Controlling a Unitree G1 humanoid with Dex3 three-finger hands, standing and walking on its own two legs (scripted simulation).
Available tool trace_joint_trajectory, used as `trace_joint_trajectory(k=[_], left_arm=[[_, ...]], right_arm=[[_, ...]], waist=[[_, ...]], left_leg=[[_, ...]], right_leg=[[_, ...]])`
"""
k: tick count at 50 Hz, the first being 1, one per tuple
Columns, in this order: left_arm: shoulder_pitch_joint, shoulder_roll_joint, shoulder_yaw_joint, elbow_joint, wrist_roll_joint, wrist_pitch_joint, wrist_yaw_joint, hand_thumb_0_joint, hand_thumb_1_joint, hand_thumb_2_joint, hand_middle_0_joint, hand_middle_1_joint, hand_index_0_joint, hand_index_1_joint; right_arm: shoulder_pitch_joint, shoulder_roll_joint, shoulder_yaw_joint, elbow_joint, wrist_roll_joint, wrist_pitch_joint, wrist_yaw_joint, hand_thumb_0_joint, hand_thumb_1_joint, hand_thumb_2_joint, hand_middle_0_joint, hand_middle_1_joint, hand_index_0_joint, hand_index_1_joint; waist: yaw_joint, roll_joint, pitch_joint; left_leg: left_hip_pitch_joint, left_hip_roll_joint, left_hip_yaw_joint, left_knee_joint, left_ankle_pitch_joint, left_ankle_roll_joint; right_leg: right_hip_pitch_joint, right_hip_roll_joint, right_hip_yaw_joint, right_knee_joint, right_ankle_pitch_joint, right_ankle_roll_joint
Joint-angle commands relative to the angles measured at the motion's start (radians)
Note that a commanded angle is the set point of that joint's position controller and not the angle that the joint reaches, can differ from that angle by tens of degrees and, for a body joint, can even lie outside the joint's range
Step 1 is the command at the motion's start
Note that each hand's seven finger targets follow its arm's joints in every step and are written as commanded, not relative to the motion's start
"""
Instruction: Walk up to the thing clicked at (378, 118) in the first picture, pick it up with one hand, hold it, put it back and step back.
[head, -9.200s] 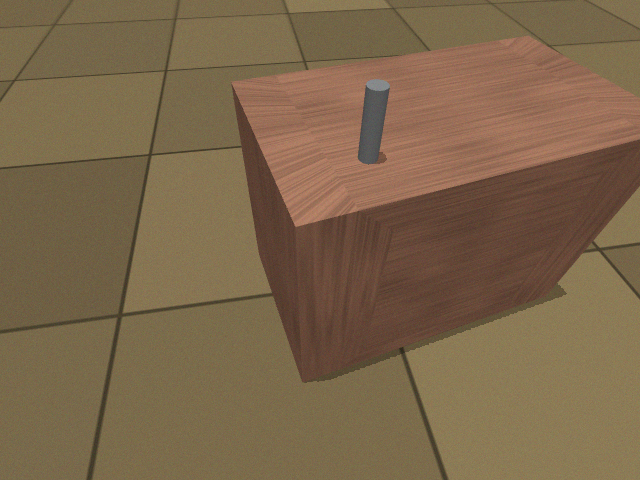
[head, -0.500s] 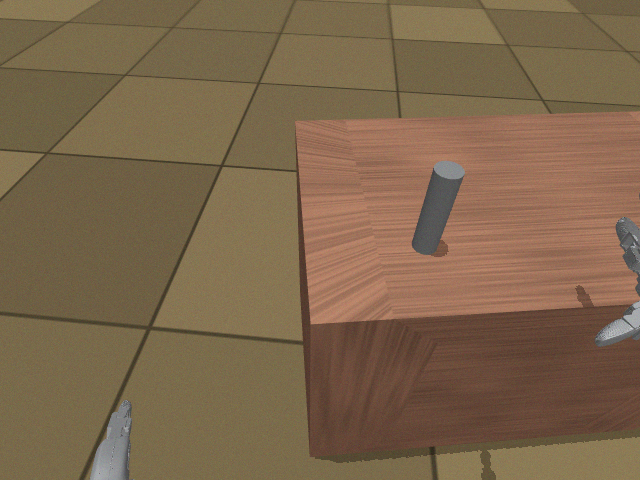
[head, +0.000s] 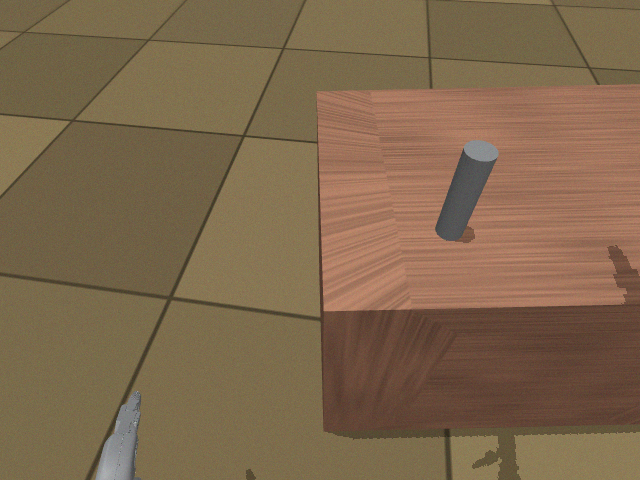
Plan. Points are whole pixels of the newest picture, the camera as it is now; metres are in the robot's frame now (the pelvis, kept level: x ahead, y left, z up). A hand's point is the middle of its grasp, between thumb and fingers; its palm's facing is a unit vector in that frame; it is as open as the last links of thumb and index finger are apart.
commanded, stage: go down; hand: right
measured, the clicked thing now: (463, 195) +0.49 -0.20 +0.07
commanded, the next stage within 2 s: approach in 1.54 s
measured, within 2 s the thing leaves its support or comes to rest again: neither
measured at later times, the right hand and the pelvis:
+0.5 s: hand out of the picture +0.38 -0.37 +0.15, palm faces +0.14 +0.99 +0.02, open 17.6 cm; pelvis +0.01 +0.00 -0.01, yaw +0 degrees
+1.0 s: hand out of the picture +0.40 -0.38 +0.16, palm faces +0.16 +0.99 +0.02, open 17.7 cm; pelvis +0.00 -0.01 -0.01, yaw +0 degrees
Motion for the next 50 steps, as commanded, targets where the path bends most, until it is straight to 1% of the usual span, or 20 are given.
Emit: trace_joint_trajectory(k=[1, 2, 4, 5, 8, 10, 12, 13, 14, 17, 20, 22, 28, 30, 34, 40, 41, 44, 46, 50], left_arm=[[-0.075, 0.154, 0.052, -0.153, -0.005, -0.055, 0.022, 0.000, -0.568, 0.065, -0.055, -0.057, -0.050, -0.063], [-0.068, 0.191, 0.079, -0.158, -0.004, -0.054, 0.025, 0.000, -0.568, 0.065, -0.055, -0.055, -0.049, -0.061], [-0.054, 0.150, 0.045, -0.141, -0.004, -0.047, 0.019, 0.000, -0.567, 0.064, -0.055, -0.056, -0.050, -0.062], [-0.023, 0.163, 0.055, -0.139, -0.006, -0.044, 0.020, 0.000, -0.566, 0.063, -0.054, -0.056, -0.050, -0.061], [-0.032, 0.179, 0.077, -0.137, -0.006, -0.044, 0.020, 0.000, -0.569, 0.066, -0.054, -0.054, -0.048, -0.061], [-0.042, 0.158, 0.055, -0.170, -0.006, -0.045, 0.016, 0.000, -0.568, 0.066, -0.054, -0.055, -0.048, -0.062], [-0.029, 0.199, 0.101, -0.174, -0.007, -0.046, 0.022, 0.000, -0.569, 0.067, -0.052, -0.052, -0.045, -0.059], [-0.018, 0.174, 0.074, -0.174, -0.005, -0.046, 0.019, 0.000, -0.573, 0.070, -0.053, -0.054, -0.046, -0.062], [-0.023, 0.187, 0.087, -0.189, -0.007, -0.047, 0.019, 0.000, -0.568, 0.066, -0.053, -0.053, -0.047, -0.060], [-0.001, 0.135, 0.047, -0.132, -0.006, -0.041, 0.014, 0.000, -0.573, 0.070, -0.053, -0.051, -0.044, -0.061], [-0.037, 0.175, 0.071, -0.170, -0.004, -0.047, 0.018, 0.000, -0.568, 0.066, -0.054, -0.052, -0.047, -0.060], [-0.015, 0.174, 0.070, -0.160, -0.003, -0.043, 0.019, 0.000, -0.573, 0.070, -0.053, -0.053, -0.044, -0.061], [-0.007, 0.174, 0.066, -0.180, -0.001, -0.040, 0.014, 0.000, -0.564, 0.062, -0.053, -0.051, -0.047, -0.057], [-0.027, 0.169, 0.065, -0.215, -0.003, -0.046, 0.014, 0.000, -0.566, 0.063, -0.053, -0.052, -0.047, -0.058], [-0.020, 0.164, 0.050, -0.203, 0.000, -0.049, 0.014, 0.000, -0.561, 0.063, -0.051, -0.051, -0.046, -0.056], [-0.047, 0.178, 0.056, -0.211, 0.002, -0.054, 0.015, 0.000, -0.554, 0.058, -0.050, -0.052, -0.048, -0.054], [-0.053, 0.169, 0.047, -0.238, 0.001, -0.058, 0.014, 0.000, -0.550, 0.055, -0.050, -0.053, -0.049, -0.054], [-0.026, 0.149, 0.028, -0.205, 0.003, -0.056, 0.012, 0.000, -0.559, 0.062, -0.050, -0.052, -0.046, -0.056], [-0.022, 0.192, 0.062, -0.243, 0.006, -0.060, 0.016, 0.000, -0.555, 0.059, -0.050, -0.053, -0.048, -0.055], [0.002, 0.170, 0.052, -0.202, 0.008, -0.058, 0.010, 0.000, -0.558, 0.063, -0.050, -0.053, -0.046, -0.057]], right_arm=[[-0.357, -0.393, -0.060, -0.190, 0.018, -0.076, 0.005, 0.000, 0.567, -0.052, 0.041, 0.051, 0.045, 0.051], [-0.347, -0.417, -0.075, -0.185, 0.018, -0.074, 0.004, 0.000, 0.574, -0.053, 0.040, 0.052, 0.045, 0.052], [-0.353, -0.416, -0.063, -0.182, 0.007, -0.077, 0.006, 0.000, 0.561, -0.050, 0.044, 0.050, 0.047, 0.050], [-0.348, -0.407, -0.072, -0.176, 0.022, -0.075, 0.010, 0.000, 0.554, -0.051, 0.045, 0.050, 0.048, 0.050], [-0.335, -0.418, -0.073, -0.179, 0.018, -0.072, 0.012, 0.000, 0.569, -0.055, 0.041, 0.052, 0.045, 0.052], [-0.369, -0.417, -0.071, -0.190, 0.019, -0.076, 0.016, 0.000, 0.577, -0.054, 0.041, 0.052, 0.044, 0.052], [-0.365, -0.437, -0.083, -0.186, 0.018, -0.074, 0.014, 0.000, 0.560, -0.051, 0.046, 0.051, 0.048, 0.050], [-0.371, -0.437, -0.080, -0.183, 0.014, -0.075, 0.013, 0.000, 0.556, -0.054, 0.045, 0.051, 0.048, 0.051], [-0.363, -0.442, -0.093, -0.181, 0.018, -0.076, 0.015, 0.000, 0.566, -0.049, 0.046, 0.050, 0.049, 0.050], [-0.376, -0.440, -0.080, -0.159, 0.004, -0.072, 0.017, 0.000, 0.549, -0.053, 0.048, 0.050, 0.049, 0.050], [-0.405, -0.452, -0.079, -0.161, 0.007, -0.072, 0.022, 0.000, 0.559, -0.058, 0.045, 0.053, 0.047, 0.053], [-0.435, -0.463, -0.079, -0.165, 0.004, -0.073, 0.025, 0.000, 0.556, -0.060, 0.045, 0.053, 0.046, 0.053], [-0.449, -0.479, -0.080, -0.102, -0.004, -0.075, 0.023, 0.000, 0.560, -0.057, 0.047, 0.053, 0.049, 0.052], [-0.462, -0.499, -0.087, -0.103, -0.017, -0.078, 0.019, 0.000, 0.565, -0.056, 0.046, 0.052, 0.049, 0.052], [-0.483, -0.505, -0.077, -0.068, -0.020, -0.077, 0.024, 0.000, 0.588, -0.057, 0.042, 0.055, 0.045, 0.055], [-0.526, -0.538, -0.079, -0.036, -0.034, -0.080, 0.023, 0.000, 0.611, -0.054, 0.039, 0.056, 0.043, 0.056], [-0.535, -0.517, -0.064, -0.042, -0.033, -0.081, 0.025, 0.000, 0.599, -0.052, 0.042, 0.054, 0.045, 0.054], [-0.532, -0.538, -0.073, -0.009, -0.042, -0.081, 0.023, 0.000, 0.611, -0.054, 0.038, 0.055, 0.043, 0.055], [-0.561, -0.557, -0.074, -0.027, -0.043, -0.084, 0.022, 0.000, 0.598, -0.054, 0.042, 0.054, 0.046, 0.054], [-0.575, -0.550, -0.063, -0.008, -0.051, -0.077, 0.024, 0.000, 0.593, -0.051, 0.045, 0.053, 0.047, 0.052]], waist=[[-0.002, -0.145, -0.326], [-0.007, -0.131, -0.348], [-0.010, -0.165, -0.326], [-0.005, -0.150, -0.324], [-0.008, -0.156, -0.318], [0.004, -0.175, -0.333], [0.006, -0.163, -0.346], [0.006, -0.161, -0.340], [0.006, -0.140, -0.347], [-0.002, -0.176, -0.310], [0.012, -0.170, -0.358], [0.016, -0.205, -0.375], [0.016, -0.166, -0.325], [0.020, -0.147, -0.369], [0.021, -0.186, -0.346], [0.023, -0.192, -0.349], [0.035, -0.188, -0.364], [0.025, -0.187, -0.366], [0.036, -0.201, -0.416], [0.037, -0.213, -0.393]], left_leg=[[0.109, -0.018, 0.013, -0.012, 0.285, 0.033], [0.108, -0.021, 0.018, -0.007, 0.287, 0.034], [0.095, -0.021, 0.014, -0.009, 0.280, 0.035], [0.086, -0.027, 0.024, -0.006, 0.272, 0.036], [0.083, -0.028, 0.023, -0.002, 0.268, 0.037], [0.066, -0.029, 0.022, -0.002, 0.263, 0.039], [0.069, -0.030, 0.022, 0.002, 0.280, 0.038], [0.084, -0.026, 0.018, 0.005, 0.303, 0.036], [0.096, -0.025, 0.018, 0.007, 0.312, 0.033], [0.079, -0.021, 0.010, 0.010, 0.305, 0.037], [0.084, -0.022, 0.011, 0.023, 0.326, 0.037], [0.040, -0.030, 0.018, 0.032, 0.313, 0.041], [0.048, -0.028, 0.019, 0.022, 0.245, 0.042], [0.072, -0.019, 0.006, 0.029, 0.286, 0.036], [0.022, -0.025, 0.014, 0.035, 0.248, 0.042], [0.004, -0.025, 0.011, 0.042, 0.202, 0.044], [0.003, -0.027, 0.013, 0.045, 0.206, 0.043], [0.004, -0.027, 0.014, 0.055, 0.229, 0.043], [0.003, -0.030, 0.013, 0.059, 0.245, 0.043], [-0.025, -0.031, 0.014, 0.064, 0.265, 0.042]], right_leg=[[0.152, 0.025, -0.002, -0.031, 0.355, -0.022], [0.160, 0.021, 0.002, -0.028, 0.375, -0.022], [0.159, 0.024, -0.003, -0.024, 0.372, -0.019], [0.160, 0.016, 0.006, -0.028, 0.389, -0.017], [0.150, 0.016, 0.004, -0.027, 0.379, -0.017], [0.168, 0.011, 0.007, -0.016, 0.405, -0.013], [0.182, 0.011, 0.006, -0.009, 0.431, -0.014], [0.165, 0.016, 0.001, -0.001, 0.434, -0.016], [0.152, 0.019, 0.001, 0.001, 0.424, -0.020], [0.120, 0.023, -0.004, 0.001, 0.406, -0.021], [0.138, 0.019, 0.000, 0.019, 0.444, -0.017], [0.185, 0.006, 0.011, 0.029, 0.526, -0.006], [0.104, 0.012, 0.004, 0.012, 0.361, -0.016], [0.103, 0.022, -0.005, 0.025, 0.352, -0.024], [0.108, 0.014, 0.005, 0.029, 0.361, -0.015], [0.075, 0.014, 0.006, 0.030, 0.285, -0.017], [0.096, 0.012, 0.007, 0.034, 0.298, -0.017], [0.074, 0.013, 0.007, 0.048, 0.334, -0.014], [0.122, 0.009, 0.009, 0.060, 0.383, -0.011], [0.126, 0.008, 0.008, 0.081, 0.443, -0.009]])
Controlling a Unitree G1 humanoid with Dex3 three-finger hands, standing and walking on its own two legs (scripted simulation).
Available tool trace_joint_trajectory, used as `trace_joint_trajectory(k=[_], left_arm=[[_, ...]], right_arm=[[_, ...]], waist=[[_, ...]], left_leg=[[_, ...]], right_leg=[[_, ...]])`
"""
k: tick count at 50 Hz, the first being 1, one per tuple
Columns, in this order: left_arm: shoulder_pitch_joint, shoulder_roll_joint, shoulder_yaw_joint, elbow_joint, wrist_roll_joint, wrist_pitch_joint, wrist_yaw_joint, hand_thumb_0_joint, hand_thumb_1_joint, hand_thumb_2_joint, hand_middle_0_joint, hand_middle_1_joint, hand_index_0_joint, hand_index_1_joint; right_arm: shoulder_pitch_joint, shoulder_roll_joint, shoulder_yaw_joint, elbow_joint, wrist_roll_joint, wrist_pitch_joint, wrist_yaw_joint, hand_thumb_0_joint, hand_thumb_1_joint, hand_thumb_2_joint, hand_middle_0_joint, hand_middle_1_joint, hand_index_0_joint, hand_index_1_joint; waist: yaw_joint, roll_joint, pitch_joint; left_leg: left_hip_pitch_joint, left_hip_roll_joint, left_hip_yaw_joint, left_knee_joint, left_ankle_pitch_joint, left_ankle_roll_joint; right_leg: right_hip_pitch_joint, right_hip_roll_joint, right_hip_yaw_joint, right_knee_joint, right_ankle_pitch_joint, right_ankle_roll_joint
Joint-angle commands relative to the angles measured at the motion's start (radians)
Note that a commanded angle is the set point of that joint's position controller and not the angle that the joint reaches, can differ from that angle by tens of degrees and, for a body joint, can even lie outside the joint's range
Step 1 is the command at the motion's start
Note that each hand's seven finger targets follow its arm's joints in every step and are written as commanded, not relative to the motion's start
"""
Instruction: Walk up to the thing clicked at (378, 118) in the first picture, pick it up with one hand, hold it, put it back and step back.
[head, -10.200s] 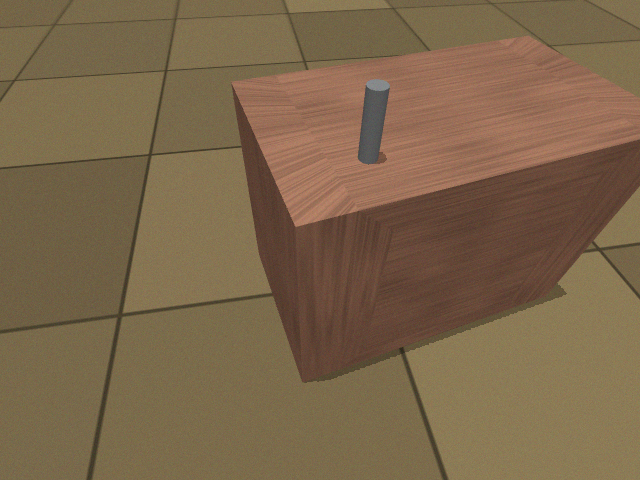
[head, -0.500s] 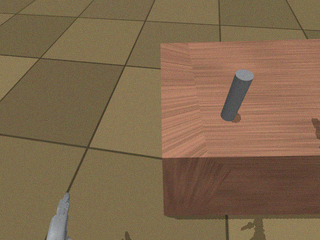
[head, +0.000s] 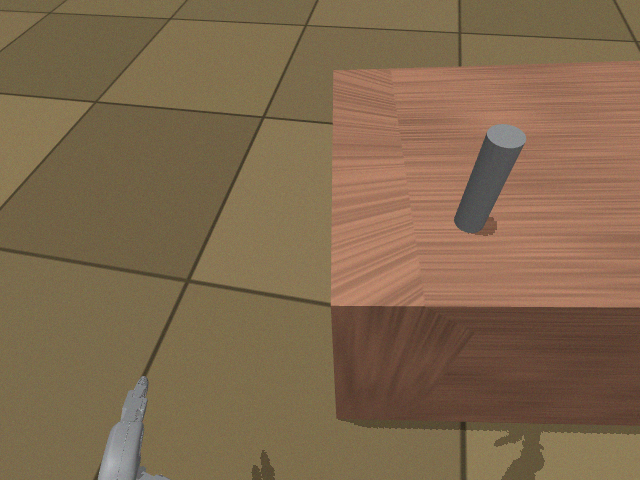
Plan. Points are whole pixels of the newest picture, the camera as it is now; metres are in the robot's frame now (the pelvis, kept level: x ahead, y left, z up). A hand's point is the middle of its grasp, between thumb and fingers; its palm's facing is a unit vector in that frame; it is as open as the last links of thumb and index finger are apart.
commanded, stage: go down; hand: right
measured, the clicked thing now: (485, 184) +0.48 -0.19 +0.08
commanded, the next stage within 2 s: approach in 0.54 s
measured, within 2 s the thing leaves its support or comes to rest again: neither
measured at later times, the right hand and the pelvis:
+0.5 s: hand out of the picture +0.40 -0.38 +0.17, palm faces +0.17 +0.99 +0.02, open 17.7 cm; pelvis +0.00 +0.00 +0.00, yaw +0 degrees
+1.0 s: hand (628, 214) +0.41 -0.33 +0.11, palm faces +0.07 +1.00 +0.04, open 17.6 cm; pelvis +0.00 +0.00 -0.01, yaw +0 degrees
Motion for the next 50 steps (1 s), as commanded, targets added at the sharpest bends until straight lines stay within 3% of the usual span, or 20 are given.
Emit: trace_joint_trajectory(k=[1, 4, 6, 10, 11, 13, 17, 20, 21, 23, 27, 31, 32, 34, 37, 38, 44, 46, 48, 50], left_arm=[[-0.016, 0.169, 0.078, -0.103, -0.001, -0.049, 0.017, 0.000, -0.560, 0.063, -0.050, -0.051, -0.046, -0.056], [-0.033, 0.161, 0.062, -0.138, 0.000, -0.051, 0.014, 0.000, -0.566, 0.067, -0.050, -0.051, -0.044, -0.057], [-0.043, 0.162, 0.065, -0.162, -0.004, -0.049, 0.012, 0.000, -0.561, 0.061, -0.051, -0.051, -0.046, -0.056], [0.012, 0.169, 0.070, -0.157, -0.004, -0.040, 0.012, 0.000, -0.563, 0.064, -0.050, -0.052, -0.044, -0.057], [0.005, 0.159, 0.064, -0.166, -0.002, -0.039, 0.011, 0.000, -0.563, 0.064, -0.049, -0.051, -0.044, -0.057], [-0.021, 0.177, 0.082, -0.178, -0.005, -0.042, 0.012, 0.000, -0.561, 0.063, -0.049, -0.050, -0.044, -0.056], [0.022, 0.158, 0.062, -0.166, -0.004, -0.039, 0.007, 0.000, -0.560, 0.062, -0.049, -0.050, -0.044, -0.055], [0.005, 0.171, 0.077, -0.200, -0.005, -0.040, 0.007, 0.000, -0.560, 0.061, -0.050, -0.050, -0.045, -0.055], [0.021, 0.185, 0.090, -0.184, -0.004, -0.039, 0.009, 0.000, -0.561, 0.061, -0.050, -0.050, -0.044, -0.055], [-0.015, 0.154, 0.061, -0.195, -0.005, -0.044, 0.007, 0.000, -0.559, 0.061, -0.049, -0.051, -0.045, -0.055], [-0.014, 0.166, 0.068, -0.195, -0.003, -0.045, 0.011, 0.000, -0.557, 0.059, -0.050, -0.051, -0.046, -0.055], [-0.030, 0.148, 0.046, -0.195, -0.004, -0.048, 0.011, 0.000, -0.552, 0.057, -0.048, -0.050, -0.045, -0.053], [-0.012, 0.161, 0.064, -0.175, -0.004, -0.048, 0.014, 0.000, -0.571, 0.060, -0.045, -0.034, -0.031, -0.047], [-0.002, 0.154, 0.052, -0.176, -0.003, -0.047, 0.012, 0.000, -0.563, 0.048, -0.056, -0.051, -0.049, -0.058], [0.018, 0.166, 0.072, -0.151, -0.001, -0.046, 0.015, 0.000, -0.565, 0.050, -0.054, -0.051, -0.047, -0.059], [-0.013, 0.184, 0.086, -0.178, -0.003, -0.049, 0.015, 0.000, -0.562, 0.049, -0.054, -0.051, -0.047, -0.058], [-0.008, 0.155, 0.068, -0.193, -0.004, -0.055, 0.000, 0.000, -0.554, 0.046, -0.056, -0.053, -0.052, -0.057], [0.018, 0.168, 0.089, -0.220, -0.001, -0.056, -0.002, 0.000, -0.546, 0.042, -0.057, -0.056, -0.055, -0.057], [0.051, 0.140, 0.071, -0.170, 0.003, -0.050, -0.011, 0.000, -0.543, 0.043, -0.056, -0.055, -0.054, -0.056], [0.017, 0.140, 0.074, -0.203, 0.007, -0.052, -0.019, 0.000, -0.542, 0.043, -0.055, -0.056, -0.055, -0.056]], right_arm=[[-0.378, -0.402, -0.044, -0.200, 0.018, -0.067, -0.004, 0.000, 0.603, -0.057, 0.041, 0.056, 0.045, 0.056], [-0.391, -0.400, -0.040, -0.192, 0.007, -0.063, -0.008, 0.000, 0.594, -0.057, 0.042, 0.054, 0.046, 0.054], [-0.389, -0.384, -0.030, -0.199, 0.009, -0.063, -0.005, 0.000, 0.588, -0.056, 0.043, 0.054, 0.045, 0.054], [-0.388, -0.427, -0.062, -0.244, 0.009, -0.055, -0.009, 0.000, 0.577, -0.052, 0.046, 0.052, 0.047, 0.052], [-0.381, -0.413, -0.054, -0.191, 0.007, -0.049, -0.008, 0.000, 0.581, -0.054, 0.045, 0.053, 0.046, 0.053], [-0.390, -0.398, -0.045, -0.209, 0.011, -0.048, -0.012, 0.000, 0.587, -0.055, 0.045, 0.054, 0.047, 0.054], [-0.348, -0.376, -0.029, -0.168, 0.005, -0.043, -0.006, 0.000, 0.596, -0.055, 0.044, 0.055, 0.047, 0.054], [-0.380, -0.428, -0.064, -0.213, 0.007, -0.049, -0.009, 0.000, 0.598, -0.056, 0.043, 0.055, 0.046, 0.055], [-0.380, -0.430, -0.065, -0.207, 0.011, -0.050, -0.007, 0.000, 0.597, -0.052, 0.045, 0.054, 0.047, 0.054], [-0.379, -0.394, -0.047, -0.193, 0.008, -0.051, -0.005, 0.000, 0.599, -0.058, 0.040, 0.056, 0.044, 0.056], [-0.410, -0.429, -0.057, -0.215, 0.003, -0.058, -0.007, 0.000, 0.600, -0.062, 0.039, 0.057, 0.042, 0.057], [-0.374, -0.388, -0.034, -0.201, 0.007, -0.056, 0.001, 0.000, 0.604, -0.057, 0.042, 0.056, 0.045, 0.056], [-0.367, -0.393, -0.033, -0.194, 0.010, -0.055, 0.003, 0.000, 0.611, -0.049, 0.021, 0.061, 0.037, 0.061], [-0.375, -0.417, -0.055, -0.238, 0.012, -0.059, 0.000, 0.000, 0.567, -0.050, 0.041, 0.046, 0.043, 0.046], [-0.341, -0.343, -0.021, -0.225, 0.023, -0.049, 0.001, 0.000, 0.557, -0.042, 0.047, 0.043, 0.046, 0.043], [-0.298, -0.284, 0.005, -0.156, 0.028, -0.043, 0.001, 0.000, 0.557, -0.044, 0.046, 0.044, 0.046, 0.043], [-0.312, -0.187, 0.055, -0.202, 0.042, -0.093, -0.017, 0.000, 0.568, -0.054, 0.042, 0.047, 0.047, 0.047], [-0.358, -0.178, 0.051, -0.289, 0.049, -0.124, -0.031, 0.000, 0.537, -0.050, 0.049, 0.044, 0.051, 0.044], [-0.328, -0.095, 0.083, -0.226, 0.058, -0.140, -0.046, 0.000, 0.554, -0.051, 0.045, 0.046, 0.048, 0.046], [-0.340, -0.115, 0.061, -0.238, 0.046, -0.172, -0.075, 0.000, 0.562, -0.055, 0.040, 0.048, 0.045, 0.048]], waist=[[-0.006, -0.218, -0.343], [-0.011, -0.217, -0.352], [-0.010, -0.223, -0.366], [-0.027, -0.246, -0.409], [-0.010, -0.226, -0.368], [-0.012, -0.205, -0.351], [-0.010, -0.204, -0.314], [-0.015, -0.209, -0.366], [-0.004, -0.193, -0.345], [-0.006, -0.198, -0.338], [-0.003, -0.227, -0.365], [-0.010, -0.219, -0.349], [-0.003, -0.214, -0.335], [-0.017, -0.237, -0.377], [-0.001, -0.210, -0.343], [0.013, -0.163, -0.303], [0.018, -0.138, -0.291], [0.022, -0.182, -0.383], [0.040, -0.147, -0.326], [0.026, -0.169, -0.353]], left_leg=[[0.103, -0.022, 0.012, -0.020, 0.298, 0.051], [0.115, -0.023, 0.013, -0.017, 0.275, 0.054], [0.100, -0.029, 0.018, -0.017, 0.264, 0.055], [0.119, -0.028, 0.017, -0.014, 0.299, 0.056], [0.111, -0.029, 0.017, -0.017, 0.300, 0.055], [0.125, -0.026, 0.016, -0.020, 0.291, 0.054], [0.082, -0.035, 0.027, -0.019, 0.240, 0.056], [0.116, -0.026, 0.016, -0.020, 0.278, 0.054], [0.119, -0.026, 0.017, -0.018, 0.285, 0.053], [0.121, -0.021, 0.008, -0.018, 0.278, 0.052], [0.102, -0.024, 0.011, -0.011, 0.261, 0.054], [0.100, -0.023, 0.013, -0.008, 0.258, 0.053], [0.083, -0.026, 0.018, -0.012, 0.235, 0.052], [0.113, -0.021, 0.013, -0.009, 0.257, 0.053], [0.092, -0.026, 0.015, -0.008, 0.261, 0.052], [0.065, -0.031, 0.022, -0.006, 0.240, 0.051], [0.030, -0.027, 0.017, 0.014, 0.184, 0.044], [0.034, -0.023, 0.007, 0.038, 0.226, 0.042], [-0.030, -0.029, 0.015, 0.070, 0.231, 0.040], [-0.058, -0.023, 0.006, 0.104, 0.236, 0.041]], right_leg=[[0.240, 0.017, 0.003, -0.042, 0.478, -0.003], [0.219, 0.017, 0.002, -0.053, 0.426, -0.002], [0.240, 0.010, 0.011, -0.053, 0.464, 0.002], [0.275, 0.012, 0.007, -0.046, 0.527, 0.006], [0.250, 0.012, 0.007, -0.042, 0.520, 0.004], [0.225, 0.015, 0.003, -0.053, 0.467, -0.002], [0.229, 0.005, 0.012, -0.061, 0.453, 0.004], [0.241, 0.015, 0.002, -0.050, 0.447, -0.003], [0.219, 0.016, 0.003, -0.054, 0.441, -0.005], [0.198, 0.022, -0.004, -0.052, 0.397, -0.009], [0.219, 0.018, 0.002, -0.049, 0.396, -0.005], [0.213, 0.020, 0.001, -0.048, 0.393, -0.007], [0.212, 0.017, 0.004, -0.052, 0.371, -0.008], [0.212, 0.024, 0.000, -0.049, 0.378, -0.007], [0.202, 0.020, 0.002, -0.052, 0.386, -0.007], [0.193, 0.014, 0.007, -0.053, 0.381, -0.008], [0.141, 0.018, 0.003, -0.041, 0.263, -0.016], [0.200, 0.021, 0.000, -0.015, 0.310, -0.013], [0.149, 0.016, 0.008, 0.021, 0.358, -0.010], [0.129, 0.016, 0.005, 0.058, 0.380, -0.008]])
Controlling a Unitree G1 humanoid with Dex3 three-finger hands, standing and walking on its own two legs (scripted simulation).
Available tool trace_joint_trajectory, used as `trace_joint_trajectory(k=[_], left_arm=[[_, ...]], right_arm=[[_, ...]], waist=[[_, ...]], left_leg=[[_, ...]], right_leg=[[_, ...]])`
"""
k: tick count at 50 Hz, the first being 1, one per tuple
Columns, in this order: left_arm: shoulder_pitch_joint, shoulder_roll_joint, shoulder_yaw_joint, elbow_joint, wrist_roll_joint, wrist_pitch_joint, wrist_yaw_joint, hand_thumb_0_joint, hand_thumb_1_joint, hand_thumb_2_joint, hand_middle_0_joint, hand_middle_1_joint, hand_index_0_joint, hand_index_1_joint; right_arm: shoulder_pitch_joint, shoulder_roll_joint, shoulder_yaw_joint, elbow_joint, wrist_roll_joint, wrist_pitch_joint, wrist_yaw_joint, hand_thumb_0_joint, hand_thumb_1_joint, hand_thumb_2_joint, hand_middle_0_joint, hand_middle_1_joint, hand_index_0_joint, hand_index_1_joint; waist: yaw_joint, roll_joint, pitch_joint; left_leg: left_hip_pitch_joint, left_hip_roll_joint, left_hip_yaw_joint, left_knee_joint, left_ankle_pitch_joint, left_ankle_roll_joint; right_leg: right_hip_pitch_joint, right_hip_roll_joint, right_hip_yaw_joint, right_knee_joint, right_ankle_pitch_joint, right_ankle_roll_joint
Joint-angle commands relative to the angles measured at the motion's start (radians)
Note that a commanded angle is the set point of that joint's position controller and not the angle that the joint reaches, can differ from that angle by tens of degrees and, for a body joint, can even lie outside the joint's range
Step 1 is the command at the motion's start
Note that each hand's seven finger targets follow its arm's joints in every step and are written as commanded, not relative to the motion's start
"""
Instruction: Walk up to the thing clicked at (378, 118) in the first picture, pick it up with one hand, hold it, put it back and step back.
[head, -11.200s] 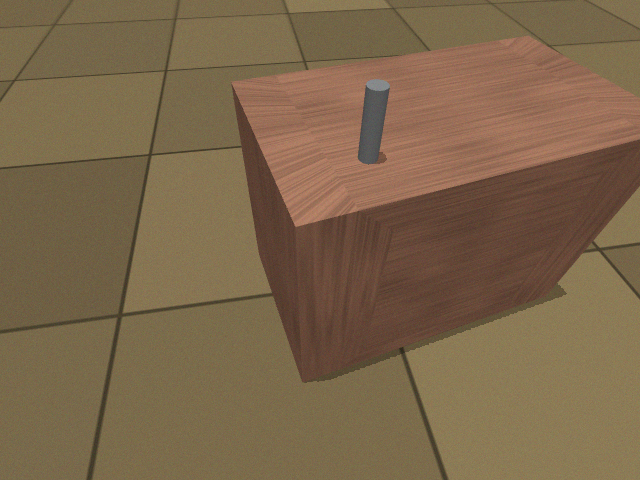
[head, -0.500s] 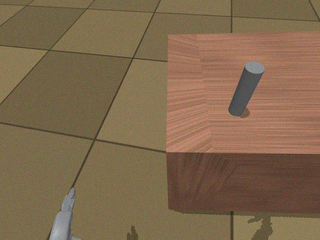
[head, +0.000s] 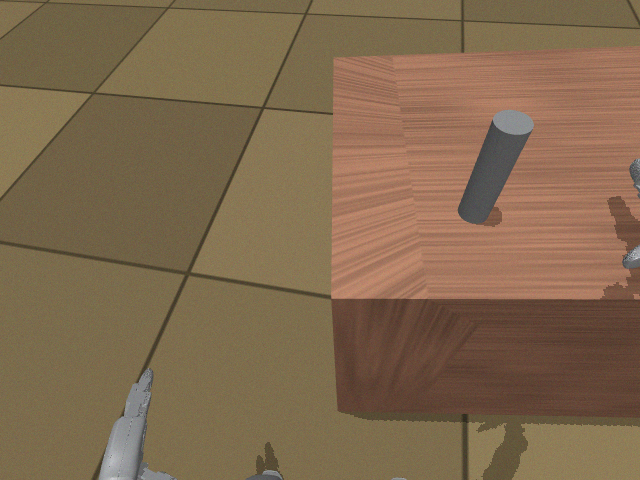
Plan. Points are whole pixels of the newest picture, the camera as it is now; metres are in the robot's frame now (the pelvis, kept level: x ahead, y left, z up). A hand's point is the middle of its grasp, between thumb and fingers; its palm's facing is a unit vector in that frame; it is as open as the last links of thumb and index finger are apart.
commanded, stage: close in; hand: right
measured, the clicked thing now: (490, 173) +0.49 -0.19 +0.09
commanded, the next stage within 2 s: rest palm in 0.68 s
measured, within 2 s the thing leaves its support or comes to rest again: leaves its support in 1.98 s
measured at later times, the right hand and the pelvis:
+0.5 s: hand (509, 199) +0.46 -0.22 +0.06, palm faces +0.10 +0.99 +0.04, open 17.7 cm; pelvis -0.02 +0.00 -0.03, yaw +2 degrees
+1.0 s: hand (475, 196) +0.47 -0.18 +0.06, palm faces +0.11 +0.99 +0.03, open 17.6 cm; pelvis -0.02 +0.01 -0.03, yaw +2 degrees
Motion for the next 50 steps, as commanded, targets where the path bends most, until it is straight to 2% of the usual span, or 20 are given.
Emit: trace_joint_trajectory(k=[1, 5, 8, 12, 14, 16, 19, 20, 23, 25, 26, 28, 31, 34, 36, 40, 42, 46, 48, 50], left_arm=[[0.006, 0.164, 0.107, -0.153, 0.005, -0.043, 0.007, 0.000, -0.547, 0.045, -0.057, -0.055, -0.055, -0.056], [0.039, 0.136, 0.105, -0.178, 0.014, -0.023, -0.021, 0.000, -0.536, 0.039, -0.059, -0.058, -0.062, -0.056], [-0.026, 0.191, 0.162, -0.316, 0.019, -0.011, -0.033, 0.000, -0.561, 0.047, -0.062, -0.060, -0.064, -0.059], [0.123, 0.134, 0.137, -0.292, 0.020, 0.040, -0.069, 0.000, -0.557, 0.048, -0.061, -0.060, -0.062, -0.059], [0.002, 0.174, 0.173, -0.453, 0.020, 0.045, -0.074, 0.000, -0.553, 0.045, -0.059, -0.057, -0.061, -0.055], [0.101, 0.125, 0.153, -0.374, 0.017, 0.064, -0.088, 0.000, -0.551, 0.045, -0.058, -0.060, -0.062, -0.057], [0.035, 0.135, 0.160, -0.483, 0.007, 0.066, -0.098, 0.000, -0.553, 0.045, -0.058, -0.057, -0.060, -0.055], [0.026, 0.180, 0.203, -0.510, 0.008, 0.067, -0.096, 0.000, -0.543, 0.041, -0.057, -0.057, -0.061, -0.053], [0.121, 0.130, 0.181, -0.454, 0.001, 0.081, -0.114, 0.000, -0.539, 0.036, -0.056, -0.057, -0.062, -0.050], [0.090, 0.106, 0.152, -0.502, 0.005, 0.079, -0.121, 0.000, -0.543, 0.039, -0.054, -0.056, -0.058, -0.051], [0.101, 0.129, 0.179, -0.517, 0.005, 0.082, -0.119, 0.000, -0.544, 0.041, -0.054, -0.055, -0.058, -0.051], [0.171, 0.124, 0.191, -0.432, 0.005, 0.095, -0.122, 0.000, -0.541, 0.039, -0.053, -0.056, -0.058, -0.051], [0.096, 0.129, 0.191, -0.521, 0.005, 0.088, -0.125, 0.000, -0.547, 0.043, -0.053, -0.055, -0.055, -0.052], [0.138, 0.125, 0.192, -0.477, 0.003, 0.100, -0.130, 0.000, -0.535, 0.037, -0.050, -0.056, -0.057, -0.049], [0.095, 0.139, 0.210, -0.522, 0.004, 0.094, -0.128, 0.000, -0.539, 0.039, -0.050, -0.055, -0.056, -0.049], [0.134, 0.112, 0.181, -0.488, 0.005, 0.102, -0.131, 0.000, -0.611, 0.094, -0.052, -0.040, -0.032, -0.063], [0.085, 0.120, 0.177, -0.566, 0.001, 0.099, -0.131, 0.000, -0.611, 0.097, -0.051, -0.039, -0.029, -0.063], [0.185, 0.139, 0.213, -0.489, 0.001, 0.114, -0.134, 0.000, -0.610, 0.090, -0.051, -0.042, -0.033, -0.062], [0.122, 0.123, 0.194, -0.537, 0.007, 0.107, -0.136, 0.000, -0.611, 0.094, -0.051, -0.040, -0.031, -0.062], [0.145, 0.088, 0.162, -0.499, 0.004, 0.111, -0.141, 0.000, -0.571, 0.062, -0.052, -0.050, -0.047, -0.056]], right_arm=[[-0.406, -0.261, -0.037, -0.235, 0.008, -0.125, -0.054, 0.000, 0.558, -0.062, 0.039, 0.050, 0.043, 0.050], [-0.418, -0.180, -0.023, -0.256, -0.010, -0.173, -0.117, 0.000, 0.523, -0.068, 0.039, 0.051, 0.042, 0.050], [-0.494, -0.205, -0.049, -0.339, -0.037, -0.206, -0.179, 0.000, 0.578, -0.054, 0.037, 0.049, 0.041, 0.049], [-0.370, -0.091, -0.038, -0.225, -0.059, -0.195, -0.256, 0.000, 0.559, -0.055, 0.037, 0.048, 0.039, 0.048], [-0.536, -0.171, -0.064, -0.429, -0.085, -0.219, -0.304, 0.000, 0.569, -0.048, 0.038, 0.048, 0.039, 0.048], [-0.386, 0.012, 0.020, -0.214, -0.090, -0.187, -0.311, 0.000, 0.562, -0.051, 0.035, 0.048, 0.036, 0.048], [-0.484, -0.038, 0.000, -0.340, -0.105, -0.198, -0.342, 0.000, 0.602, -0.053, 0.028, 0.053, 0.033, 0.053], [-0.502, -0.051, -0.001, -0.344, -0.106, -0.197, -0.349, 0.000, 0.611, -0.048, 0.030, 0.052, 0.035, 0.052], [-0.421, 0.043, 0.033, -0.236, -0.109, -0.177, -0.368, 0.000, 0.588, -0.051, 0.031, 0.051, 0.034, 0.051], [-0.533, 0.006, 0.022, -0.334, -0.116, -0.199, -0.378, 0.000, 0.596, -0.047, 0.031, 0.051, 0.034, 0.051], [-0.527, 0.000, 0.017, -0.317, -0.118, -0.196, -0.383, 0.000, 0.586, -0.051, 0.030, 0.052, 0.033, 0.052], [-0.480, 0.029, 0.037, -0.254, -0.128, -0.182, -0.385, 0.000, 0.578, -0.050, 0.031, 0.051, 0.033, 0.051], [-0.575, 0.052, 0.058, -0.341, -0.127, -0.192, -0.397, 0.000, 0.578, -0.055, 0.028, 0.053, 0.029, 0.053], [-0.541, 0.059, 0.061, -0.291, -0.135, -0.178, -0.413, 0.000, 0.567, -0.050, 0.030, 0.051, 0.030, 0.051], [-0.596, 0.052, 0.061, -0.344, -0.136, -0.187, -0.425, 0.000, 0.577, -0.056, 0.026, 0.054, 0.027, 0.055], [-0.532, 0.102, 0.080, -0.253, -0.141, -0.172, -0.438, 0.000, 0.550, -0.028, 0.056, 0.030, 0.055, 0.030], [-0.609, 0.062, 0.070, -0.367, -0.141, -0.186, -0.446, 0.000, 0.588, -0.006, 0.067, 0.024, 0.067, 0.025], [-0.471, 0.088, 0.057, -0.208, -0.144, -0.165, -0.460, 0.000, 0.579, -0.011, 0.069, 0.027, 0.069, 0.027], [-0.559, 0.067, 0.047, -0.303, -0.150, -0.188, -0.468, 0.000, 0.599, -0.012, 0.081, 0.034, 0.083, 0.035], [-0.500, 0.093, 0.058, -0.245, -0.148, -0.190, -0.466, 0.000, 0.608, 0.000, 0.238, 0.098, 0.235, 0.099]], waist=[[0.041, -0.191, -0.382], [0.036, -0.210, -0.424], [0.035, -0.208, -0.569], [0.019, -0.194, -0.486], [0.002, -0.251, -0.633], [0.035, -0.172, -0.423], [0.024, -0.148, -0.502], [0.039, -0.139, -0.533], [0.038, -0.087, -0.349], [0.045, -0.139, -0.463], [0.050, -0.118, -0.481], [0.055, -0.111, -0.365], [0.063, -0.136, -0.472], [0.048, -0.125, -0.387], [0.051, -0.146, -0.480], [0.050, -0.115, -0.426], [0.042, -0.123, -0.530], [0.063, -0.081, -0.383], [0.052, -0.082, -0.441], [0.044, -0.084, -0.371]], left_leg=[[0.026, -0.026, -0.002, 0.025, 0.285, 0.042], [-0.009, -0.031, -0.004, 0.085, 0.327, 0.040], [0.040, -0.028, -0.010, 0.121, 0.373, 0.041], [0.005, -0.043, 0.015, 0.133, 0.315, 0.047], [0.037, -0.040, 0.007, 0.139, 0.309, 0.050], [-0.010, -0.042, 0.015, 0.131, 0.256, 0.050], [0.023, -0.036, 0.004, 0.134, 0.250, 0.045], [0.024, -0.038, 0.011, 0.136, 0.241, 0.045], [-0.036, -0.039, 0.007, 0.127, 0.170, 0.043], [-0.007, -0.034, 0.000, 0.140, 0.218, 0.042], [0.009, -0.034, 0.001, 0.142, 0.229, 0.040], [-0.047, -0.031, -0.005, 0.146, 0.213, 0.039], [-0.039, -0.032, -0.003, 0.148, 0.191, 0.042], [-0.071, -0.035, -0.001, 0.145, 0.140, 0.043], [-0.027, -0.033, -0.004, 0.147, 0.164, 0.042], [-0.037, -0.038, 0.004, 0.150, 0.181, 0.041], [0.025, -0.034, -0.004, 0.154, 0.219, 0.039], [-0.007, -0.035, -0.002, 0.134, 0.206, 0.034], [0.026, -0.030, -0.017, 0.137, 0.214, 0.031], [-0.001, -0.031, -0.015, 0.139, 0.180, 0.035]], right_leg=[[0.231, 0.010, -0.001, -0.001, 0.427, -0.005], [0.216, 0.012, -0.003, 0.063, 0.528, 0.001], [0.222, 0.011, -0.004, 0.097, 0.542, 0.000], [0.173, 0.005, 0.002, 0.084, 0.538, 0.010], [0.229, -0.001, -0.001, 0.089, 0.529, 0.013], [0.119, 0.003, -0.009, 0.070, 0.408, 0.006], [0.108, 0.004, -0.014, 0.069, 0.330, -0.006], [0.134, -0.001, -0.006, 0.070, 0.328, -0.004], [0.032, 0.007, -0.014, 0.056, 0.222, -0.013], [0.085, 0.005, -0.018, 0.075, 0.276, -0.011], [0.089, 0.008, -0.017, 0.082, 0.280, -0.013], [0.032, 0.014, -0.026, 0.090, 0.249, -0.018], [0.087, 0.008, -0.019, 0.088, 0.231, -0.014], [0.033, 0.011, -0.020, 0.079, 0.177, -0.014], [0.074, 0.010, -0.022, 0.086, 0.195, -0.013], [0.048, 0.012, -0.024, 0.092, 0.219, -0.013], [0.072, 0.013, -0.023, 0.092, 0.252, -0.013], [0.018, 0.018, -0.031, 0.088, 0.219, -0.020], [0.005, 0.019, -0.037, 0.099, 0.215, -0.025], [-0.022, 0.018, -0.038, 0.093, 0.186, -0.024]])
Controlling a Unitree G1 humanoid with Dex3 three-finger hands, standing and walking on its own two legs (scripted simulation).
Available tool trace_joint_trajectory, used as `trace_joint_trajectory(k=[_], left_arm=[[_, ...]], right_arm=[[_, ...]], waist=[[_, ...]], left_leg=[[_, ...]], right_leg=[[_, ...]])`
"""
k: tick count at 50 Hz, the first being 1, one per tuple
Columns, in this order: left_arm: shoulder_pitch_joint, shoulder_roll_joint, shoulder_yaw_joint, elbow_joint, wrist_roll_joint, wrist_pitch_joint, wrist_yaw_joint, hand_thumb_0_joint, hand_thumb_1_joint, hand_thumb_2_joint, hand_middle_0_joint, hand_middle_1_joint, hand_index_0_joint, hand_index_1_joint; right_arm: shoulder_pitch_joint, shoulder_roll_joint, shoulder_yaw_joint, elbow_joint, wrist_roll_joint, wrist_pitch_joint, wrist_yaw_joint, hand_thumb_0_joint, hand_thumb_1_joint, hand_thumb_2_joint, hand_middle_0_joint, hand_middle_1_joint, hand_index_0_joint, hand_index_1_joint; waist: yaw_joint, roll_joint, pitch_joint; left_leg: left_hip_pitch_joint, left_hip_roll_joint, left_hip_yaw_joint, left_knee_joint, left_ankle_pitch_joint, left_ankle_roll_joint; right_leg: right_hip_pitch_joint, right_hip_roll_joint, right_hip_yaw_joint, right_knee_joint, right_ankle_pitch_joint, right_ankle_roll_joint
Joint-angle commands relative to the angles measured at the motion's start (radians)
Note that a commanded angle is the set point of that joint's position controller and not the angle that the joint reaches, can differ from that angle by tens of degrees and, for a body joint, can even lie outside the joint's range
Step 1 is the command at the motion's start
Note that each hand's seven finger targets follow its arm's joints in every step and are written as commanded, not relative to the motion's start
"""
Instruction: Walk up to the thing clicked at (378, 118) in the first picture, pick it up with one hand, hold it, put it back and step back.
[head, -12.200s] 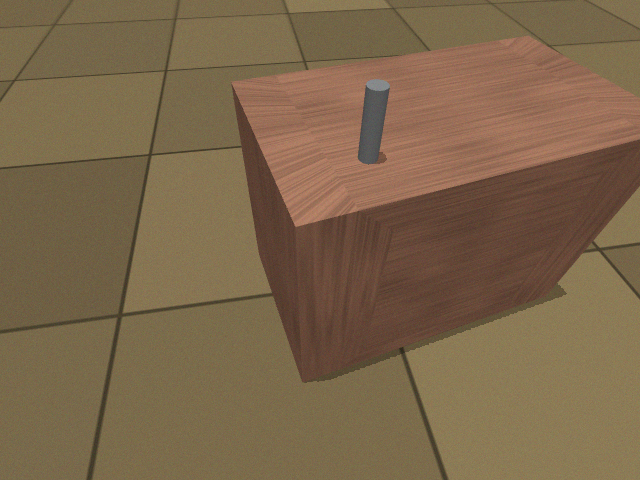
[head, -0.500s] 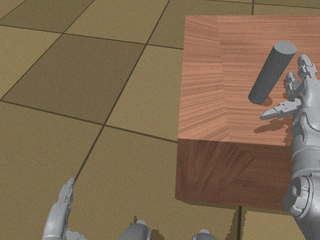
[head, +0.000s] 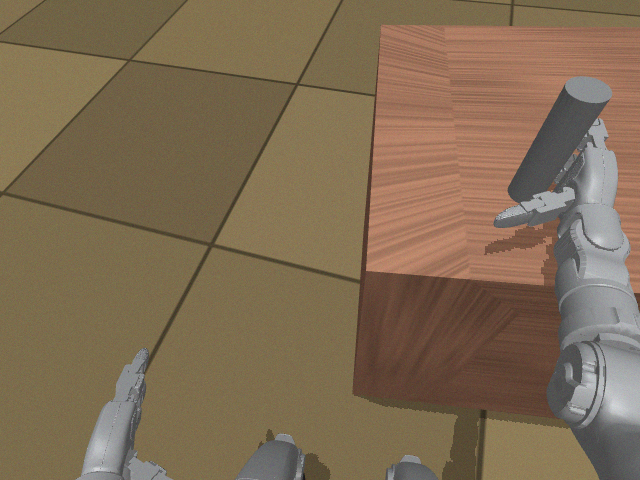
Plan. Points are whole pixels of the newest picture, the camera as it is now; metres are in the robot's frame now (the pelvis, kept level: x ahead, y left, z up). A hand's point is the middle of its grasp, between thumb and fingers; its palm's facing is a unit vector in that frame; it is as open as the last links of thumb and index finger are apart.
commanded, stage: close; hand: right
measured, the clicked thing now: (551, 148) +0.51 -0.22 +0.12
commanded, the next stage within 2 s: settle in 0.72 s
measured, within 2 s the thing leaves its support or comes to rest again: leaves its support in 0.98 s
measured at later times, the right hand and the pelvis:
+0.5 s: hand (531, 160) +0.51 -0.20 +0.10, palm faces +0.13 +0.99 +0.03, open 13.2 cm; pelvis +0.01 +0.00 +0.00, yaw +0 degrees
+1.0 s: hand (534, 156) +0.51 -0.21 +0.10, palm faces +0.13 +0.99 +0.01, open 5.8 cm; pelvis +0.01 -0.01 +0.00, yaw +0 degrees
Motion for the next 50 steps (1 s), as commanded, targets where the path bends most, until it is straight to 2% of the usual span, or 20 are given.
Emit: trace_joint_trajectory(k=[1, 3, 5, 7, 11, 13, 17, 19, 22, 25, 28, 30, 31, 34, 37, 40, 41, 45, 48, 50], left_arm=[[0.025, 0.100, 0.046, -0.140, -0.006, -0.045, 0.009, 0.000, -0.567, 0.060, -0.052, -0.052, -0.048, -0.056], [-0.021, 0.132, 0.076, -0.195, -0.007, -0.050, 0.018, 0.000, -0.568, 0.060, -0.050, -0.051, -0.046, -0.056], [0.013, 0.164, 0.108, -0.156, -0.003, -0.047, 0.025, 0.000, -0.562, 0.056, -0.050, -0.053, -0.048, -0.055], [0.007, 0.130, 0.074, -0.163, -0.003, -0.051, 0.018, 0.000, -0.566, 0.062, -0.048, -0.051, -0.044, -0.056], [0.031, 0.146, 0.081, -0.125, 0.001, -0.047, 0.019, 0.000, -0.570, 0.065, -0.047, -0.051, -0.044, -0.055], [-0.014, 0.158, 0.087, -0.158, 0.002, -0.053, 0.021, 0.000, -0.566, 0.064, -0.045, -0.050, -0.043, -0.053], [0.017, 0.153, 0.090, -0.108, -0.001, -0.043, 0.012, 0.000, -0.565, 0.065, -0.045, -0.051, -0.044, -0.053], [-0.040, 0.182, 0.116, -0.206, -0.004, -0.050, 0.013, 0.000, -0.552, 0.057, -0.044, -0.052, -0.046, -0.050], [0.034, 0.151, 0.099, -0.112, -0.007, -0.037, 0.004, 0.000, -0.556, 0.057, -0.043, -0.050, -0.044, -0.049], [-0.058, 0.185, 0.125, -0.204, -0.005, -0.042, 0.015, 0.000, -0.559, 0.058, -0.042, -0.045, -0.041, -0.047], [-0.025, 0.110, 0.061, -0.168, -0.008, -0.044, 0.007, 0.000, -0.553, 0.055, -0.045, -0.050, -0.045, -0.050], [0.005, 0.160, 0.099, -0.171, -0.004, -0.041, 0.015, 0.000, -0.552, 0.051, -0.045, -0.049, -0.046, -0.048], [0.009, 0.148, 0.077, -0.170, 0.004, -0.041, 0.011, 0.000, -0.545, 0.049, -0.044, -0.050, -0.046, -0.047], [0.044, 0.140, 0.093, -0.120, 0.001, -0.041, 0.008, 0.000, -0.535, 0.042, -0.045, -0.053, -0.051, -0.047], [-0.012, 0.178, 0.111, -0.179, 0.004, -0.046, 0.014, 0.000, -0.547, 0.046, -0.048, -0.052, -0.050, -0.049], [-0.016, 0.150, 0.090, -0.159, 0.000, -0.046, 0.009, 0.000, -0.548, 0.048, -0.050, -0.055, -0.053, -0.051], [-0.035, 0.171, 0.098, -0.188, 0.000, -0.045, 0.013, 0.000, -0.546, 0.045, -0.049, -0.053, -0.051, -0.051], [-0.010, 0.126, 0.061, -0.147, 0.000, -0.039, 0.007, 0.000, -0.575, 0.064, -0.065, -0.059, -0.059, -0.066], [-0.060, 0.167, 0.084, -0.188, -0.002, -0.041, 0.014, 0.000, -0.570, 0.061, -0.064, -0.058, -0.059, -0.064], [-0.012, 0.156, 0.088, -0.128, 0.000, -0.036, 0.016, 0.000, -0.574, 0.067, -0.062, -0.057, -0.055, -0.065]], right_arm=[[-0.418, -0.250, -0.030, -0.236, 0.005, -0.094, -0.009, 0.000, 0.611, 0.000, 0.250, 0.102, 0.249, 0.102], [-0.487, -0.293, -0.039, -0.282, -0.004, -0.104, -0.014, 0.000, 0.604, 0.000, 0.293, 0.131, 0.289, 0.131], [-0.488, -0.285, -0.039, -0.253, -0.001, -0.098, -0.015, 0.000, 0.570, -0.025, 0.340, 0.166, 0.335, 0.167], [-0.491, -0.236, -0.004, -0.230, -0.005, -0.095, -0.011, 0.000, 0.572, -0.068, 0.394, 0.222, 0.392, 0.223], [-0.475, -0.261, -0.016, -0.145, -0.014, -0.080, -0.012, 0.000, 0.531, -0.103, 0.503, 0.289, 0.501, 0.291], [-0.571, -0.287, -0.013, -0.231, -0.016, -0.092, -0.009, 0.000, 0.526, -0.128, 0.560, 0.333, 0.559, 0.334], [-0.441, -0.231, -0.005, -0.094, -0.009, -0.063, 0.001, 0.000, 0.459, -0.241, 0.716, 0.474, 0.718, 0.475], [-0.511, -0.277, -0.021, -0.230, -0.008, -0.079, -0.001, 0.000, 0.423, -0.303, 0.801, 0.555, 0.805, 0.556], [-0.363, -0.210, -0.021, -0.117, 0.007, -0.059, 0.003, 0.000, 0.319, -0.383, 0.872, 0.632, 0.874, 0.633], [-0.524, -0.325, -0.063, -0.284, -0.006, -0.097, -0.016, 0.000, 0.228, -0.461, 0.964, 0.721, 0.963, 0.722], [-0.451, -0.171, 0.009, -0.152, 0.005, -0.093, -0.006, 0.000, 0.100, -0.570, 1.018, 0.806, 1.017, 0.807], [-0.470, -0.312, -0.063, -0.191, -0.010, -0.110, -0.016, 0.000, 0.000, -0.640, 1.095, 0.880, 1.091, 0.882], [-0.519, -0.318, -0.056, -0.241, -0.013, -0.119, -0.014, 0.000, -0.038, -0.683, 1.118, 0.917, 1.114, 0.919], [-0.476, -0.215, 0.001, -0.182, -0.004, -0.102, 0.003, 0.000, -0.175, -0.816, 1.216, 1.041, 1.211, 1.043], [-0.567, -0.314, -0.046, -0.253, -0.010, -0.112, -0.010, 0.000, -0.319, -0.883, 1.322, 1.118, 1.311, 1.120], [-0.497, -0.272, -0.041, -0.123, -0.014, -0.098, -0.009, 0.000, -0.451, -1.009, 1.389, 1.220, 1.381, 1.222], [-0.523, -0.340, -0.075, -0.170, -0.015, -0.108, -0.015, 0.000, -0.491, -1.089, 1.407, 1.285, 1.401, 1.287], [-0.536, -0.273, -0.016, -0.180, -0.015, -0.099, 0.004, 0.000, -0.572, -1.271, 1.354, 1.376, 1.363, 1.377], [-0.593, -0.371, -0.065, -0.275, -0.014, -0.096, -0.004, 0.000, -0.610, -1.332, 1.395, 1.436, 1.405, 1.437], [-0.569, -0.302, -0.029, -0.209, -0.012, -0.080, -0.004, 0.000, -0.625, -1.321, 1.414, 1.434, 1.421, 1.435]], waist=[[-0.018, -0.090, -0.381], [-0.002, -0.094, -0.471], [0.017, -0.116, -0.427], [0.023, -0.123, -0.442], [0.023, -0.130, -0.417], [0.026, -0.162, -0.502], [0.007, -0.121, -0.400], [0.000, -0.142, -0.540], [-0.008, -0.079, -0.396], [0.004, -0.102, -0.522], [0.025, -0.075, -0.387], [0.020, -0.088, -0.454], [0.015, -0.127, -0.488], [0.031, -0.166, -0.443], [0.037, -0.149, -0.516], [0.039, -0.114, -0.450], [0.027, -0.122, -0.501], [0.019, -0.160, -0.498], [-0.004, -0.192, -0.579], [0.012, -0.173, -0.518]], left_leg=[[0.223, -0.015, 0.011, -0.092, 0.256, 0.026], [0.265, -0.013, 0.004, -0.093, 0.282, 0.022], [0.202, -0.019, 0.016, -0.088, 0.269, 0.029], [0.196, -0.021, 0.021, -0.086, 0.295, 0.028], [0.175, -0.022, 0.026, -0.077, 0.318, 0.031], [0.176, -0.024, 0.029, -0.072, 0.341, 0.032], [0.176, -0.028, 0.041, -0.082, 0.312, 0.035], [0.238, -0.026, 0.037, -0.082, 0.354, 0.033], [0.234, -0.026, 0.039, -0.085, 0.360, 0.032], [0.292, -0.020, 0.022, -0.087, 0.388, 0.028], [0.217, -0.024, 0.027, -0.094, 0.331, 0.029], [0.231, -0.021, 0.018, -0.090, 0.355, 0.026], [0.241, -0.020, 0.017, -0.080, 0.372, 0.029], [0.161, -0.024, 0.025, -0.074, 0.348, 0.033], [0.209, -0.022, 0.024, -0.075, 0.373, 0.029], [0.194, -0.021, 0.024, -0.075, 0.353, 0.028], [0.224, -0.020, 0.025, -0.074, 0.361, 0.029], [0.220, -0.021, 0.025, -0.072, 0.352, 0.032], [0.246, -0.023, 0.030, -0.074, 0.356, 0.034], [0.225, -0.027, 0.037, -0.083, 0.343, 0.035]], right_leg=[[0.179, 0.032, -0.016, -0.105, 0.261, -0.033], [0.217, 0.032, -0.016, -0.099, 0.273, -0.036], [0.236, 0.027, -0.008, -0.103, 0.274, -0.030], [0.260, 0.027, -0.005, -0.099, 0.313, -0.029], [0.255, 0.027, -0.004, -0.092, 0.358, -0.023], [0.326, 0.018, 0.005, -0.087, 0.428, -0.017], [0.256, 0.023, 0.004, -0.115, 0.391, -0.015], [0.331, 0.022, 0.001, -0.111, 0.427, -0.016], [0.233, 0.030, -0.006, -0.120, 0.401, -0.019], [0.281, 0.030, -0.010, -0.113, 0.402, -0.026], [0.234, 0.028, -0.006, -0.115, 0.354, -0.029], [0.255, 0.029, -0.010, -0.101, 0.372, -0.031], [0.273, 0.030, -0.011, -0.096, 0.397, -0.025], [0.311, 0.025, -0.004, -0.094, 0.430, -0.017], [0.309, 0.026, -0.002, -0.081, 0.419, -0.023], [0.242, 0.029, -0.002, -0.080, 0.376, -0.027], [0.249, 0.028, -0.001, -0.079, 0.384, -0.026], [0.264, 0.031, -0.006, -0.087, 0.380, -0.022], [0.319, 0.027, -0.001, -0.102, 0.409, -0.016], [0.313, 0.028, -0.001, -0.111, 0.393, -0.017]])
